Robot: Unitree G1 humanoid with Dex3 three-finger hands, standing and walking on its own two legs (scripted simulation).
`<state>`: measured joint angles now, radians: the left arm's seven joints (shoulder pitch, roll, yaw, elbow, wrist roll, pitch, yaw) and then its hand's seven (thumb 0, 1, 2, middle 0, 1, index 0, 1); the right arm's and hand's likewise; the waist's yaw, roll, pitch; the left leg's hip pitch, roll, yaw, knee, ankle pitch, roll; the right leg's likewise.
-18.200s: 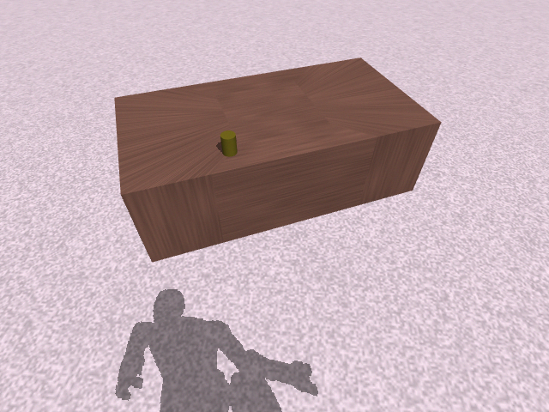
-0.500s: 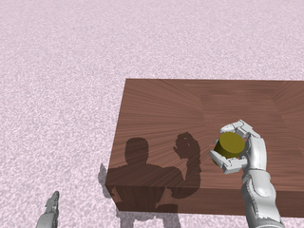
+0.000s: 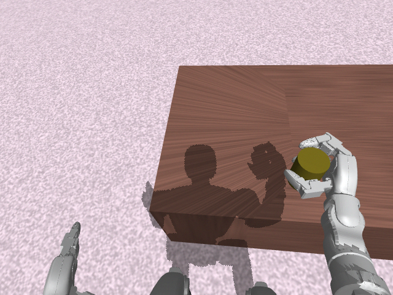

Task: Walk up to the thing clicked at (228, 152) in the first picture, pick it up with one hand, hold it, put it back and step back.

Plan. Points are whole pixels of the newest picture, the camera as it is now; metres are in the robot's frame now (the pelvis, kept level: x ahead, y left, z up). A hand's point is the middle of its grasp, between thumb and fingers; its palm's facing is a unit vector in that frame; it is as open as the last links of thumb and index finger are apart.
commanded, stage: crouch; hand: right
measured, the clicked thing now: (307, 170) +0.39 -0.18 +0.00
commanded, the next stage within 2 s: lower in 0.76 s
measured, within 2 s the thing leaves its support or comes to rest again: neither
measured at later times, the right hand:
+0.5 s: hand (299, 163) +0.45 -0.19 -0.07, palm faces +0.17 +0.99 +0.00, open 8.9 cm
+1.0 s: hand (294, 165) +0.46 -0.19 -0.11, palm faces +0.17 +0.98 +0.00, open 8.9 cm
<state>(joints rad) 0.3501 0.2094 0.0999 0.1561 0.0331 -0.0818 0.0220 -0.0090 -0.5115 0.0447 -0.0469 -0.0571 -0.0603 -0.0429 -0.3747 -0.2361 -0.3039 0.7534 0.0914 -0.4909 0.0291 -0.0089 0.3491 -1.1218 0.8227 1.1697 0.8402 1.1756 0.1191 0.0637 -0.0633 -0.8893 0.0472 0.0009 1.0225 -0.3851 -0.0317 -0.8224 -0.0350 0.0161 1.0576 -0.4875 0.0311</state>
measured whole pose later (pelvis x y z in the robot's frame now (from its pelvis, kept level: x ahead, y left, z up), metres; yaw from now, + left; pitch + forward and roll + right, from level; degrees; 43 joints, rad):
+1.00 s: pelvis -0.01 +0.00 -0.08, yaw +1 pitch +27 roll +3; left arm 0.46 0.26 0.09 -0.27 0.09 -0.07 -0.05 -0.01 -0.50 0.04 -0.05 -0.06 -0.07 -0.04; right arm -0.63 -0.42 -0.52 1.07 0.00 -0.59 0.05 -0.01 0.34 -1.13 0.81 1.18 0.83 1.19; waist 0.28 0.03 -0.14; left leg -1.35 0.03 0.03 1.37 -0.49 -0.03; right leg -1.31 -0.05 0.08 1.46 -0.62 0.04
